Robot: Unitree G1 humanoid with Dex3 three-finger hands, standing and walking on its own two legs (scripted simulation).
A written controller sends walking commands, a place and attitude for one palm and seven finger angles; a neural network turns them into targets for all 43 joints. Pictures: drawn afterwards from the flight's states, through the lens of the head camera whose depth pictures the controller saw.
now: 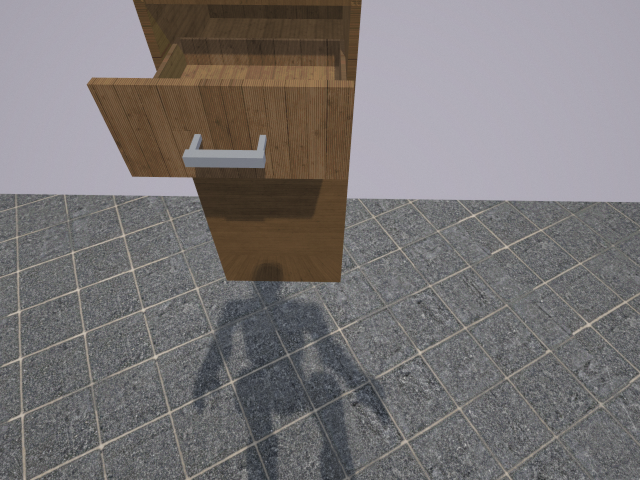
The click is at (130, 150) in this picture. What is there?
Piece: drawer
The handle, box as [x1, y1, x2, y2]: [182, 134, 266, 167]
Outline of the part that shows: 182,156 185,166 264,167 264,147 266,138 265,135 260,135 256,150 199,150 198,147 201,140 200,134 194,134 190,147 188,149 185,149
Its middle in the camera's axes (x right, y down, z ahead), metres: -0.15 -0.14 +0.61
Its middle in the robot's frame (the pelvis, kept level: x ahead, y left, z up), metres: +0.56 +0.18 +0.09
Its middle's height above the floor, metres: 0.88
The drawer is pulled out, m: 0.29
